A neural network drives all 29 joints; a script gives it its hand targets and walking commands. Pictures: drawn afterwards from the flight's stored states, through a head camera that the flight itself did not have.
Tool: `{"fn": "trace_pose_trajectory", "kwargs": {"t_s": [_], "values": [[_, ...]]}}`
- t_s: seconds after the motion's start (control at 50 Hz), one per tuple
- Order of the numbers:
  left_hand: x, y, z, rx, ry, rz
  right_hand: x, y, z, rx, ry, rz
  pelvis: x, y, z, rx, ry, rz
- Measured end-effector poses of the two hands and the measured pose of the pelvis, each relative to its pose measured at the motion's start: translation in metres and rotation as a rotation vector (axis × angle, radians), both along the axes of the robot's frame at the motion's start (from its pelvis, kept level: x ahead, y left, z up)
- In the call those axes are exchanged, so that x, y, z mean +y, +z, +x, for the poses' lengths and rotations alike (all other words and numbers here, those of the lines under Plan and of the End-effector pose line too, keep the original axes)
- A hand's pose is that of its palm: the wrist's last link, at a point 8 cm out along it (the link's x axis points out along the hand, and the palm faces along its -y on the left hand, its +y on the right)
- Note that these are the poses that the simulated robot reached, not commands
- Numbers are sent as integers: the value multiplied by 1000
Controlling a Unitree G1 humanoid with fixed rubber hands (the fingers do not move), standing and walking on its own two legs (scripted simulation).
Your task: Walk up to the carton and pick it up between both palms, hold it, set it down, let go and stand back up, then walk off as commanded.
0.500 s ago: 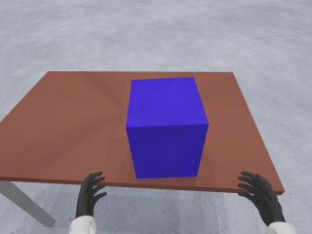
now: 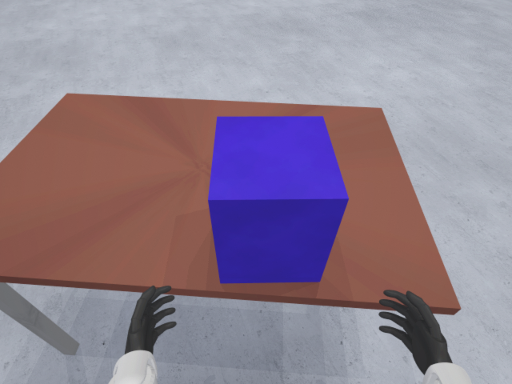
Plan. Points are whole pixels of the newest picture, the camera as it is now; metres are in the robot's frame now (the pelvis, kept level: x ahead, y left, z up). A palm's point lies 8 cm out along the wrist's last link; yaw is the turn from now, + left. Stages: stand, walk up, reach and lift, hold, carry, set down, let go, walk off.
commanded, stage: set down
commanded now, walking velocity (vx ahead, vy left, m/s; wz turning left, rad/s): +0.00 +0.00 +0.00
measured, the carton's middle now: (270, 202) +0.44 +0.01 +0.02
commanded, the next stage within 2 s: let go in 1.24 s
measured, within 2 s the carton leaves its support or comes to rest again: neither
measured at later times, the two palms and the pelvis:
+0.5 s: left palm (136, 367) +0.17 +0.21 -0.05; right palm (429, 365) +0.18 -0.23 -0.03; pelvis +0.03 +0.00 +0.00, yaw +0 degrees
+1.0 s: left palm (138, 369) +0.17 +0.21 -0.07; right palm (416, 373) +0.17 -0.22 -0.06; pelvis +0.02 +0.00 +0.00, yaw +0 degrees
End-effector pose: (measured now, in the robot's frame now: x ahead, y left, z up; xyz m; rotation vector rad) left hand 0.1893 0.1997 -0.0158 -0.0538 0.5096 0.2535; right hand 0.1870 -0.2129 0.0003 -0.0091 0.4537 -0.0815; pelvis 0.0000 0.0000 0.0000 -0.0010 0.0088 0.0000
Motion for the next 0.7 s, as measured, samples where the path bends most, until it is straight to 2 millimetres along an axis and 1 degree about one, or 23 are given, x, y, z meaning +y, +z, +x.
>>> {"fn": "trace_pose_trajectory", "kwargs": {"t_s": [0.1, 0.16, 0.22, 0.32, 0.4, 0.56, 0.64, 0.7], "values": [[3, -1, 10, 1, 1, 13, -2, -9, 3, 29, -4, -8, 0, 0, 12, 16, 0, 0], [5, -5, 13, 12, 0, 15, -4, -15, 3, 45, -13, -14, 1, 0, 19, 25, 0, -1], [6, -14, 10, 46, -12, 17, -7, -23, 0, 71, -27, -20, 1, 0, 25, 34, 0, -2], [7, -26, -4, 107, -23, 23, -10, -31, -6, 92, -48, -32, 2, 0, 32, 43, 0, -2], [9, -30, -14, 121, -21, 36, -12, -32, -8, 77, -51, -38, 2, 0, 32, 42, 0, -2], [13, -40, -27, 152, -33, 46, -12, -38, -9, 82, -34, -59, 1, 0, 27, 12, 0, -2], [15, -46, -30, 181, -40, 49, -10, -42, -11, 107, -21, -72, 1, 0, 23, 5, 0, -2], [16, -48, -29, 193, -44, 52, -8, -46, -11, 130, -14, -75, 1, 0, 22, 3, 0, -2]]}}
